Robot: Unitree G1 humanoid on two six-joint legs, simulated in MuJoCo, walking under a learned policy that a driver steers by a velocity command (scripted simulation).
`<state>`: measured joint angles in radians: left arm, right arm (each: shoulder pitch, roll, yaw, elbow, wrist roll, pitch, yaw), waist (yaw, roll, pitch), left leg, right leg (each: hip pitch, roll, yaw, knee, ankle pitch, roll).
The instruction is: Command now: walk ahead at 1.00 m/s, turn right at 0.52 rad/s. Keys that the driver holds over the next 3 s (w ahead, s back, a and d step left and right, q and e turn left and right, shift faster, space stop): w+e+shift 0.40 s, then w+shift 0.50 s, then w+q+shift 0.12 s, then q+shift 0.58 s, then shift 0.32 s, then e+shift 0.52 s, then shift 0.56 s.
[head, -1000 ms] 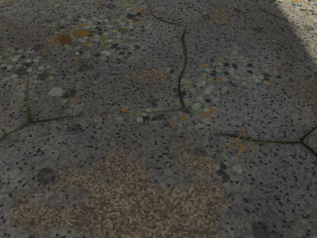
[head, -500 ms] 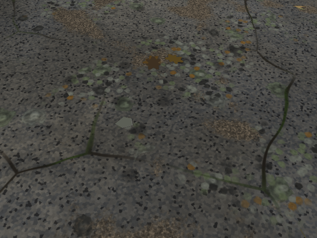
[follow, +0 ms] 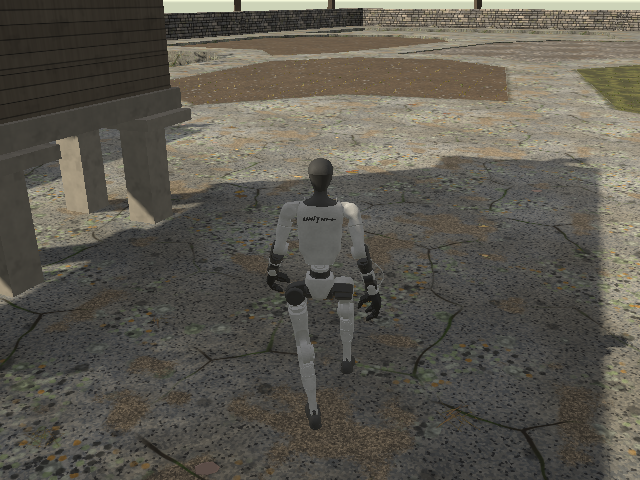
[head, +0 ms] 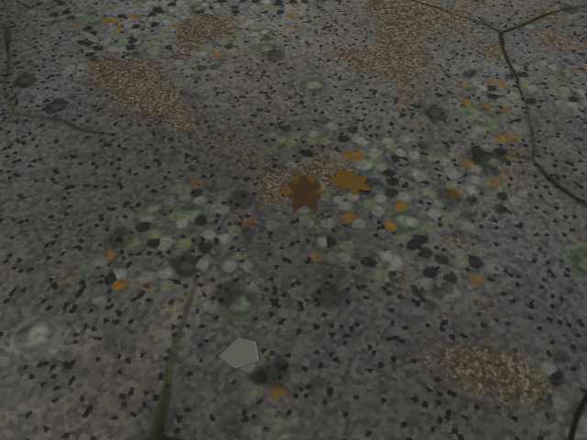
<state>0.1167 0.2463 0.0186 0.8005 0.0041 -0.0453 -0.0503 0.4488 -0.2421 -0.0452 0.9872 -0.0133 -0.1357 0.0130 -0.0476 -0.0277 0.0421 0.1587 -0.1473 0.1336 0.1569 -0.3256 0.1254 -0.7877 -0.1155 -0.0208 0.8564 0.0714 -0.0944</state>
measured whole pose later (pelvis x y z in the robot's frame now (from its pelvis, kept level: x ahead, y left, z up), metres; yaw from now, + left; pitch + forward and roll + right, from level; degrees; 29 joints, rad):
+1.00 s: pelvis +0.92 -0.24 -0.02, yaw -29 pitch +3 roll +2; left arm -0.08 0.26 -0.03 0.63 0.05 -0.08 -0.04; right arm 0.58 -0.26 -0.03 0.97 -0.01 -0.10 0.01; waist -0.10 -0.02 0.02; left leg 0.21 -0.01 0.03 0.30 -0.45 0.01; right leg -0.58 0.00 -0.04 0.55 -0.06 -0.12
